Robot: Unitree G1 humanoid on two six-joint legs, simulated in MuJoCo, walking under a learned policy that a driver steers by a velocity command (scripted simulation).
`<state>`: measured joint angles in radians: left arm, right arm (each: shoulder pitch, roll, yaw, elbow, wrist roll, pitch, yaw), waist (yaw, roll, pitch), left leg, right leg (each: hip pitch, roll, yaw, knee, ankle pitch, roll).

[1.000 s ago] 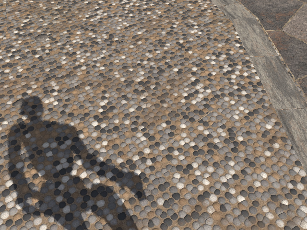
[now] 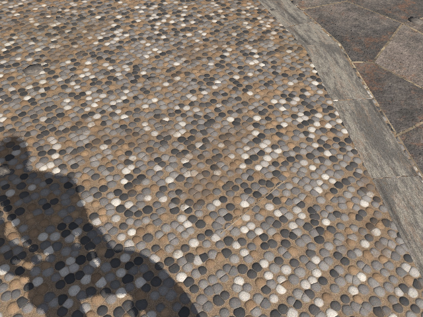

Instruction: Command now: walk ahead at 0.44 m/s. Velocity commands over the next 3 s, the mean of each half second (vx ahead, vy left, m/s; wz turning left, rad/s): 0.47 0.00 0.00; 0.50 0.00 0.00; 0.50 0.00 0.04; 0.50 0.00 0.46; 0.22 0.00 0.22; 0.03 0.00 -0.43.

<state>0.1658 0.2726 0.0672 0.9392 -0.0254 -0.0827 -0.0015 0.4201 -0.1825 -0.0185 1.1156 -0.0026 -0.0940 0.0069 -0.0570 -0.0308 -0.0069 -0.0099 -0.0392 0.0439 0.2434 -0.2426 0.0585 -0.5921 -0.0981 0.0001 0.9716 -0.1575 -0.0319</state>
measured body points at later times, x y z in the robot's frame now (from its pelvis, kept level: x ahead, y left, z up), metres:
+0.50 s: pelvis +0.28 -0.07 +0.00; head +0.30 -0.07 +0.45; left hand +0.31 +0.19 -0.14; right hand +0.39 -0.34 -0.13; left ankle +0.35 +0.11 -0.67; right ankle +0.30 -0.15 -0.75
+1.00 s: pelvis +0.58 +0.01 +0.00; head +0.60 +0.02 +0.45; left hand +0.66 +0.28 -0.14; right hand +0.64 -0.26 -0.13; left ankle +0.61 +0.09 -0.75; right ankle +0.57 -0.15 -0.66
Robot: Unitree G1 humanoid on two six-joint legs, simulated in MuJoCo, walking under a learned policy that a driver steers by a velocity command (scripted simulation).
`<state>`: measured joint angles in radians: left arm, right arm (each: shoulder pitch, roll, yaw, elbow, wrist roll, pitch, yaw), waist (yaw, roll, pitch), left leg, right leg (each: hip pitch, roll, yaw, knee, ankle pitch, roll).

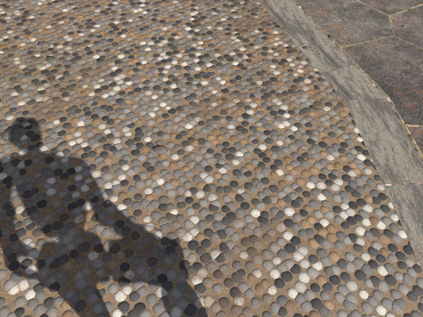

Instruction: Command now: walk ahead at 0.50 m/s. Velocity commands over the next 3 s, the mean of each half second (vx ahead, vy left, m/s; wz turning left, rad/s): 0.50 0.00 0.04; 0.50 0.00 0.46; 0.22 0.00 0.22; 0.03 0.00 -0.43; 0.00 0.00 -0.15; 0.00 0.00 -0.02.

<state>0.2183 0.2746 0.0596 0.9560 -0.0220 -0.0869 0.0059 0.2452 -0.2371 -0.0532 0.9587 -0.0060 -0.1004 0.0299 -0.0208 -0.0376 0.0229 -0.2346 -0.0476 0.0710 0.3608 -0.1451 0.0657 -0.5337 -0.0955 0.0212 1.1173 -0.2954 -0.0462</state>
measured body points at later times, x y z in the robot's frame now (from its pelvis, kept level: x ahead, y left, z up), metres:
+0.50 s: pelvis +0.29 -0.07 -0.01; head +0.31 -0.08 +0.44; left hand +0.39 +0.20 -0.13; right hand +0.33 -0.34 -0.15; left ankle +0.20 +0.08 -0.65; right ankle +0.34 -0.15 -0.74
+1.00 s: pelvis +0.56 +0.01 -0.02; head +0.60 +0.03 +0.42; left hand +0.54 +0.29 -0.16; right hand +0.79 -0.20 -0.13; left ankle +0.62 +0.10 -0.74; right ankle +0.43 -0.16 -0.64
